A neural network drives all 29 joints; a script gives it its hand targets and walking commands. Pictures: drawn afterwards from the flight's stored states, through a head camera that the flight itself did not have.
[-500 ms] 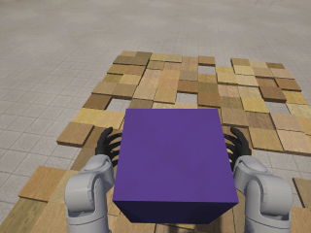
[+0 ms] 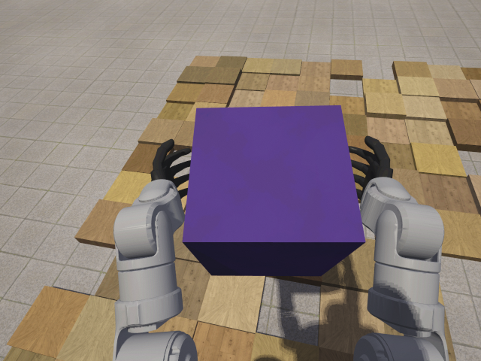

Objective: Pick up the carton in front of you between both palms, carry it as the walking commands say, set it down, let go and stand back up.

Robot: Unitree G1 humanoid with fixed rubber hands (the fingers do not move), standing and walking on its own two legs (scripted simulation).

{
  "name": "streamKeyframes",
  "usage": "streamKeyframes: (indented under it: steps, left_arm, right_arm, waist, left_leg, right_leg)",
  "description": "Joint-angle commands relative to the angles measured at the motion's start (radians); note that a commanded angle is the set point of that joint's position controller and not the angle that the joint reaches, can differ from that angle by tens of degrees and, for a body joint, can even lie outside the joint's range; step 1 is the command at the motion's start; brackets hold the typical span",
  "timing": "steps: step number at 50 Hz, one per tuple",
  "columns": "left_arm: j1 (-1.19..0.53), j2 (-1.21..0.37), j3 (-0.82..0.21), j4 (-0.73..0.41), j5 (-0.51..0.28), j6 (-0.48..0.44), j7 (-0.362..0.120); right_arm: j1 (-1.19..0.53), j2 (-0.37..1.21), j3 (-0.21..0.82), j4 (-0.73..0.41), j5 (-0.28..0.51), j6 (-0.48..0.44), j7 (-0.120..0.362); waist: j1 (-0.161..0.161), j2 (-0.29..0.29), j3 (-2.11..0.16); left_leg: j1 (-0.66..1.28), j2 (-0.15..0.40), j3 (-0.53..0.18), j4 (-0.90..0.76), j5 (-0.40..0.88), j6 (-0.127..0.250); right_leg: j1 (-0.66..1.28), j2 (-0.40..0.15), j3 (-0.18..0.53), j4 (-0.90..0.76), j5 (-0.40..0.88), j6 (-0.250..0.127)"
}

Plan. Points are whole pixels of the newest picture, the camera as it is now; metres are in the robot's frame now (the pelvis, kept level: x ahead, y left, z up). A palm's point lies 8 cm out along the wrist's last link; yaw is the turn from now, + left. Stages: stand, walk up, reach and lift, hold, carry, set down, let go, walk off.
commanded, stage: carry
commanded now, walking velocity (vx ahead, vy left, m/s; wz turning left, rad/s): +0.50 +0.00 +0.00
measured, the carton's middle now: (266, 203) +0.37 +0.00 +0.07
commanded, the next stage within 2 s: none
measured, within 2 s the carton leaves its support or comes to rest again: neither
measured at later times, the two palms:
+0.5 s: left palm (208, 87) +0.70 +0.14 +0.09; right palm (340, 85) +0.68 -0.17 +0.10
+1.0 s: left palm (226, 27) +1.03 +0.12 +0.10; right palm (325, 21) +1.04 -0.18 +0.10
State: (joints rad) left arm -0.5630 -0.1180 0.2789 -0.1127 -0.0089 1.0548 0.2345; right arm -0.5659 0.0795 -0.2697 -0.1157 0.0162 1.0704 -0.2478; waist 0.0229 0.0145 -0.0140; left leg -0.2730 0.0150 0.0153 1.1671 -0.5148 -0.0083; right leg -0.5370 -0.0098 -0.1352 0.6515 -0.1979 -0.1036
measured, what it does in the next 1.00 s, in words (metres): walks ahead: left foot, then right foot 0.03 m higher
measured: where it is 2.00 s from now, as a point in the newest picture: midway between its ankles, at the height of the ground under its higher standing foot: (276, 147)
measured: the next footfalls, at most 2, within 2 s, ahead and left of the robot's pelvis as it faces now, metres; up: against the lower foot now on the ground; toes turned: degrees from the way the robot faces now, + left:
left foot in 0.40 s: +0.47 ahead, +0.06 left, -0.01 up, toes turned +6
right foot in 0.84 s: +0.82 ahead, -0.13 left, +0.02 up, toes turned -7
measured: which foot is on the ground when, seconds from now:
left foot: up 0.00-0.38, down 0.40-0.86, up 0.88-1.00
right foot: down 0.00-0.42, up 0.44-0.82, down 0.84-1.00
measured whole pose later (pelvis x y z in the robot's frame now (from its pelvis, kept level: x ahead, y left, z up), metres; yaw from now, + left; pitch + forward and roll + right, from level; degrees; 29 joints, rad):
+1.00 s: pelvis +0.71 -0.05 +0.02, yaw +0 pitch +4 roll +0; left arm -0.42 -0.17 0.27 -0.06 0.03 1.02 0.17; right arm -0.42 0.17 -0.32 -0.09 -0.06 1.03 -0.18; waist 0.08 0.02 0.01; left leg -0.55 -0.01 0.00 1.31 -0.40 0.05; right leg -0.48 0.01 -0.15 0.59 -0.19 -0.10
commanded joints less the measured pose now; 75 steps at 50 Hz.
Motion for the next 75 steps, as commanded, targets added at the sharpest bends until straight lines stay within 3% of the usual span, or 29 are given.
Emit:
streamKeyframes:
  steps: [1,8,15,19,20,21,22,23,26,29,34,36,38,41,42,43,44,45,47,54,59,62,63,64,65,66,69,72,75]
  left_arm:
    - [-0.535,-0.63,-0.548,-0.145,-0.18,0.0,-0.022]
    - [-0.393,-0.785,-0.681,-0.224,-0.174,-0.037,-0.085]
    - [-0.267,-0.766,-0.712,-0.196,-0.138,-0.087,-0.102]
    - [-0.283,-0.698,-0.69,-0.198,-0.114,-0.102,-0.075]
    - [-0.309,-0.671,-0.681,-0.207,-0.107,-0.104,-0.063]
    - [-0.331,-0.649,-0.664,-0.197,-0.098,-0.098,-0.049]
    - [-0.264,-0.645,-0.652,-0.165,-0.097,-0.087,-0.043]
    - [-0.291,-0.607,-0.63,-0.184,-0.107,-0.085,-0.032]
    - [-0.363,-0.602,-0.58,-0.2,-0.122,-0.079,-0.011]
    - [-0.362,-0.555,-0.544,-0.184,-0.101,-0.063,-0.002]
    - [-0.371,-0.523,-0.52,-0.132,-0.078,-0.018,0.0]
    - [-0.391,-0.538,-0.518,-0.104,-0.076,-0.001,-0.005]
    - [-0.402,-0.573,-0.528,-0.072,-0.076,0.011,-0.013]
    - [-0.406,-0.629,-0.556,-0.022,-0.09,0.015,-0.026]
    - [-0.414,-0.657,-0.566,-0.014,-0.095,0.012,-0.033]
    - [-0.432,-0.656,-0.563,-0.005,-0.09,0.006,-0.035]
    - [-0.42,-0.707,-0.585,0.016,-0.107,-0.004,-0.037]
    - [-0.408,-0.746,-0.602,-0.009,-0.124,-0.011,-0.048]
    - [-0.491,-0.84,-0.664,-0.067,-0.167,-0.04,-0.072]
    - [-0.427,-0.847,-0.723,-0.096,-0.178,-0.116,-0.108]
    - [-0.353,-0.756,-0.701,-0.128,-0.135,-0.121,-0.082]
    - [-0.355,-0.68,-0.665,-0.152,-0.105,-0.101,-0.05]
    - [-0.354,-0.639,-0.643,-0.151,-0.096,-0.087,-0.036]
    - [-0.358,-0.59,-0.614,-0.129,-0.092,-0.065,-0.02]
    - [-0.308,-0.575,-0.608,-0.085,-0.094,-0.049,-0.01]
    - [-0.31,-0.548,-0.587,-0.113,-0.109,-0.039,-0.002]
    - [-0.398,-0.578,-0.545,-0.12,-0.126,-0.016,0.001]
    - [-0.425,-0.596,-0.523,-0.09,-0.101,-0.011,-0.007]
    - [-0.421,-0.624,-0.521,-0.053,-0.072,-0.01,-0.015]
  right_arm:
    - [-0.58,0.721,0.561,-0.115,0.165,-0.004,0.009]
    - [-0.347,0.829,0.638,-0.158,0.079,-0.052,0.059]
    - [-0.28,0.841,0.706,-0.183,0.089,-0.092,0.087]
    - [-0.273,0.759,0.678,-0.175,0.086,-0.107,0.071]
    - [-0.269,0.734,0.666,-0.177,0.086,-0.108,0.067]
    - [-0.256,0.707,0.646,-0.152,0.087,-0.107,0.063]
    - [-0.293,0.647,0.639,-0.162,0.089,-0.108,0.045]
    - [-0.277,0.669,0.649,-0.143,0.124,-0.103,0.042]
    - [-0.422,0.699,0.696,-0.247,0.216,-0.104,0.05]
    - [-0.471,0.672,0.686,-0.262,0.237,-0.087,0.044]
    - [-0.419,0.628,0.627,-0.165,0.193,-0.043,0.034]
    - [-0.431,0.638,0.609,-0.132,0.164,-0.028,0.034]
    - [-0.42,0.654,0.585,-0.093,0.141,-0.018,0.037]
    - [-0.399,0.678,0.572,-0.05,0.106,-0.013,0.043]
    - [-0.402,0.689,0.562,-0.038,0.088,-0.016,0.043]
    - [-0.404,0.713,0.556,-0.027,0.077,-0.017,0.046]
    - [-0.392,0.724,0.547,-0.043,0.064,-0.019,0.051]
    - [-0.411,0.768,0.558,-0.037,0.067,-0.028,0.052]
    - [-0.434,0.833,0.556,-0.036,0.061,-0.051,0.061]
    - [-0.368,0.856,0.629,-0.059,0.04,-0.125,0.075]
    - [-0.351,0.781,0.65,-0.129,0.076,-0.129,0.075]
    - [-0.362,0.715,0.643,-0.148,0.105,-0.109,0.066]
    - [-0.339,0.674,0.626,-0.144,0.107,-0.098,0.06]
    - [-0.303,0.618,0.591,-0.107,0.099,-0.082,0.049]
    - [-0.359,0.548,0.576,-0.119,0.1,-0.07,0.026]
    - [-0.321,0.563,0.574,-0.095,0.116,-0.06,0.015]
    - [-0.412,0.64,0.59,-0.136,0.166,-0.043,0.022]
    - [-0.472,0.683,0.609,-0.136,0.177,-0.039,0.034]
    - [-0.476,0.716,0.617,-0.1,0.158,-0.038,0.045]
  waist:
    - [0.037,-0.112,-0.498]
    - [0.011,-0.103,-0.469]
    - [0.033,-0.123,-0.33]
    - [-0.074,-0.144,-0.451]
    - [-0.105,-0.058,-0.496]
    - [-0.095,0.11,-0.477]
    - [-0.102,0.299,-0.569]
    - [-0.111,0.218,-0.57]
    - [-0.099,0.003,-0.452]
    - [-0.065,0.019,-0.441]
    - [-0.09,0.052,-0.319]
    - [-0.09,0.031,-0.232]
    - [-0.082,0.107,-0.219]
    - [0.013,0.176,-0.381]
    - [0.065,0.12,-0.444]
    - [0.052,-0.11,-0.566]
    - [0.07,-0.337,-0.617]
    - [0.058,-0.241,-0.593]
    - [0.047,-0.055,-0.5]
    - [0.039,-0.14,-0.444]
    - [0.018,-0.152,-0.393]
    - [-0.038,-0.048,-0.437]
    - [-0.059,0.074,-0.461]
    - [-0.06,0.199,-0.42]
    - [-0.092,0.289,-0.501]
    - [-0.108,0.243,-0.519]
    - [-0.094,0.05,-0.426]
    - [-0.079,0.069,-0.392]
    - [-0.092,0.085,-0.32]
  left_leg:
    - [-0.473,0.003,-0.033,0.194,0.086,0.037]
    - [-0.46,0.061,0.017,-0.266,0.239,-0.007]
    - [-0.323,-0.031,0.162,-0.673,0.552,0.016]
    - [0.167,-0.088,0.225,-0.773,0.591,0.072]
    - [0.412,0.035,0.088,-0.731,0.565,0.077]
    - [0.552,0.189,-0.122,-0.652,0.861,0.072]
    - [0.743,0.379,-0.502,-0.677,0.781,0.319]
    - [0.718,0.378,-0.542,-0.735,0.634,0.351]
    - [0.466,0.3,-0.347,-0.772,0.632,0.285]
    - [0.349,0.267,-0.246,-0.801,0.557,0.256]
    - [0.392,0.222,-0.179,-0.825,0.544,0.257]
    - [0.209,0.16,-0.056,-0.904,0.57,0.205]
    - [0.175,0.135,0.024,-0.897,0.831,0.166]
    - [0.271,0.114,0.143,-0.541,1.282,0.087]
    - [0.211,0.09,0.164,-0.31,1.143,0.051]
    - [-0.119,-0.01,0.11,0.034,0.763,0.009]
    - [-0.325,-0.155,0.038,0.287,0.095,-0.002]
    - [-0.415,-0.074,-0.076,0.387,0.071,0.039]
    - [-0.484,-0.006,-0.076,0.281,0.08,0.062]
    - [-0.416,0.036,0.012,-0.28,0.241,0.044]
    - [-0.128,-0.017,0.112,-0.674,0.549,0.033]
    - [0.208,-0.022,0.138,-0.779,0.599,0.058]
    - [0.373,0.133,-0.051,-0.752,0.685,0.091]
    - [0.453,0.274,-0.283,-0.714,1.026,0.136]
    - [0.643,0.385,-0.414,-0.677,0.982,0.314]
    - [0.612,0.385,-0.476,-0.7,0.703,0.353]
    - [0.454,0.313,-0.386,-0.753,0.547,0.278]
    - [0.353,0.277,-0.302,-0.82,0.393,0.259]
    - [0.205,0.239,-0.154,-0.882,0.483,0.205]
  right_leg:
    - [0.757,-0.292,0.489,-0.214,0.384,-0.13]
    - [0.779,-0.264,0.287,-0.306,0.555,-0.093]
    - [0.788,-0.141,0.088,-0.327,0.766,-0.024]
    - [0.651,-0.113,-0.019,0.037,0.879,0.044]
    - [0.429,-0.089,0.016,0.234,0.553,0.056]
    - [0.218,-0.003,0.058,0.385,-0.054,0.049]
    - [-0.077,0.116,0.128,0.71,-0.372,0.072]
    - [-0.186,0.06,0.193,0.81,-0.34,0.053]
    - [-0.22,-0.025,0.178,0.714,-0.234,0.04]
    - [-0.189,-0.044,0.143,0.65,-0.155,0.051]
    - [-0.464,-0.093,0.091,0.607,-0.112,0.069]
    - [-0.249,-0.083,0.05,0.23,-0.037,0.071]
    - [-0.083,0.003,-0.074,0.094,0.047,0.053]
    - [0.218,0.098,-0.102,-0.029,0.208,0.025]
    - [0.415,0.079,-0.089,-0.159,0.263,0.032]
    - [0.723,-0.176,0.344,-0.187,0.228,-0.098]
    - [0.812,-0.332,0.73,-0.295,0.285,-0.22]
    - [0.801,-0.314,0.666,-0.247,0.213,-0.215]
    - [0.667,-0.295,0.541,-0.227,0.212,-0.171]
    - [0.553,-0.248,0.295,-0.297,0.19,-0.14]
    - [0.471,-0.188,0.134,-0.288,0.284,-0.035]
    - [0.337,-0.091,0.016,-0.01,0.309,0.022]
    - [0.165,-0.042,0.0,0.18,0.11,0.049]
    - [-0.002,0.055,0.01,0.343,-0.286,0.062]
    - [-0.214,0.081,0.076,0.594,-0.386,0.07]
    - [-0.313,0.014,0.16,0.668,-0.383,0.051]
    - [-0.339,-0.056,0.19,0.545,-0.231,0.047]
    - [-0.311,-0.071,0.162,0.421,-0.157,0.077]
    - [-0.129,-0.061,0.102,0.085,-0.077,0.095]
